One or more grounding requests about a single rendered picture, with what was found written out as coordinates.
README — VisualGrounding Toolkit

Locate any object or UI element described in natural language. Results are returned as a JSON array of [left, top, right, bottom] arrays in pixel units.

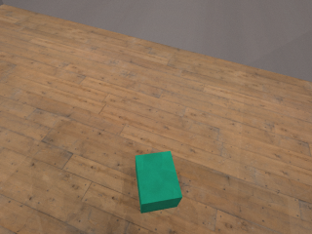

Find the carton
[[136, 151, 182, 214]]

